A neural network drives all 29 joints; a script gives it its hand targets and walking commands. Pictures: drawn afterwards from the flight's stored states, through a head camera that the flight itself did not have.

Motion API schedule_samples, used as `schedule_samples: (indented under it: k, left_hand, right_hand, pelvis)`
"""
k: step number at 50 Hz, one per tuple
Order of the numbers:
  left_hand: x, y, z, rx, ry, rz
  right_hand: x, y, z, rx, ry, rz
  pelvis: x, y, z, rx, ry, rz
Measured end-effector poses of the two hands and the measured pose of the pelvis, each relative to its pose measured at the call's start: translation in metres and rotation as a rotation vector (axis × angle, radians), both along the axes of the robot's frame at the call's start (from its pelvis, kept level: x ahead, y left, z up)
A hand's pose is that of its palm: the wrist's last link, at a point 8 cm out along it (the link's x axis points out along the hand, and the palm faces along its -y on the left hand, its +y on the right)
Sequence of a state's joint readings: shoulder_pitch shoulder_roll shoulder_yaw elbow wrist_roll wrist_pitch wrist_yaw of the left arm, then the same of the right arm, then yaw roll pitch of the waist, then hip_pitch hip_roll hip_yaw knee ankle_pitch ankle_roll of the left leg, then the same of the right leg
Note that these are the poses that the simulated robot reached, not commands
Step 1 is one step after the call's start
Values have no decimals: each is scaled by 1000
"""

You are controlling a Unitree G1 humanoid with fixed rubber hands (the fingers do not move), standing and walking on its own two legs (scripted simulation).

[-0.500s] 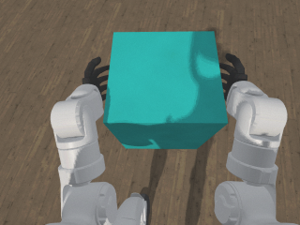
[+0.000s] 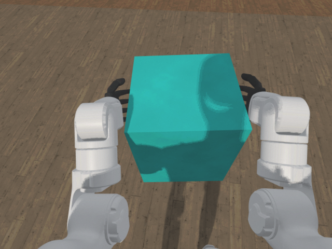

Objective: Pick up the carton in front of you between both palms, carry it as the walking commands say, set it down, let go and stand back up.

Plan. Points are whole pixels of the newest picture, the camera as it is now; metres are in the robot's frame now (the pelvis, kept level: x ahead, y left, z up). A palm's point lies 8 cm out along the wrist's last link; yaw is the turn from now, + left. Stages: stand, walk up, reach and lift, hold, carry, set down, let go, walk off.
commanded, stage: carry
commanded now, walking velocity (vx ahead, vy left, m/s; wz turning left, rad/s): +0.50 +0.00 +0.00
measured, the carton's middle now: (182, 123) +0.39 +0.00 +0.09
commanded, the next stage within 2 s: none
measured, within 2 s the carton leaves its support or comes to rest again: neither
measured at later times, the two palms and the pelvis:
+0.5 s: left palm (125, 36) +0.65 +0.16 +0.19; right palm (230, 40) +0.62 -0.14 +0.19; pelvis +0.25 +0.04 +0.05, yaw -1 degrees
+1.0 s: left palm (124, 24) +0.72 +0.18 +0.19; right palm (220, 19) +0.73 -0.12 +0.20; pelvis +0.37 +0.02 +0.05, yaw +0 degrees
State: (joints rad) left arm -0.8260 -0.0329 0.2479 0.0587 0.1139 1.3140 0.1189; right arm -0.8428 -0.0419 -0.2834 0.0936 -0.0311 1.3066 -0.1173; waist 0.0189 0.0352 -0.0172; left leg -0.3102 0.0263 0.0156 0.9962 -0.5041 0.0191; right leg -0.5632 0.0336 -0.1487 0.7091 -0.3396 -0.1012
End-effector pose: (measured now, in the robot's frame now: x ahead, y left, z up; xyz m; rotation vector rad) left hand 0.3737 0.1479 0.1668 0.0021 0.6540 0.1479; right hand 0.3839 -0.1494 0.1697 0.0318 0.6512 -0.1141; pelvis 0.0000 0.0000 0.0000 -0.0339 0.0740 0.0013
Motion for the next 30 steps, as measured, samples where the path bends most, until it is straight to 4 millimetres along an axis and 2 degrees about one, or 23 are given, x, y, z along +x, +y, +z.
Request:
schedule_samples:
  k: [4,8,13,17,20,24,30]
  left_hand:
    - [25,19,-6,-7,84,62]
    - [63,31,6,-19,67,102]
    - [130,37,28,-30,-4,97]
    - [192,39,32,-34,-23,45]
    - [231,32,24,-42,25,-10]
    - [267,17,20,-45,89,-63]
    - [307,1,36,-57,13,-71]
  right_hand:
    - [47,20,-2,-7,83,64]
    - [93,33,7,8,68,84]
    - [152,38,26,21,-2,62]
    - [198,38,31,-3,-23,21]
    - [219,31,24,-37,23,-17]
    - [234,16,15,-37,88,-78]
    - [268,1,30,8,11,-130]
  pelvis:
    - [39,-8,18,26,7,3]
    - [79,-8,30,43,14,9]
    - [139,3,34,49,24,8]
    - [193,19,25,56,10,1]
    - [220,28,30,58,6,-3]
    - [246,35,47,33,15,-13]
    - [278,33,57,19,13,-21]
